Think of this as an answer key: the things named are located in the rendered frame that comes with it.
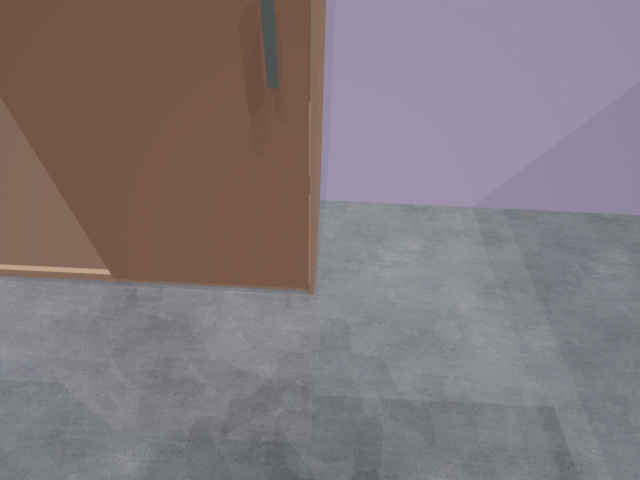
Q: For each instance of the wardrobe door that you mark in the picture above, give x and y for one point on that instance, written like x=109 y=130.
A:
x=37 y=227
x=154 y=121

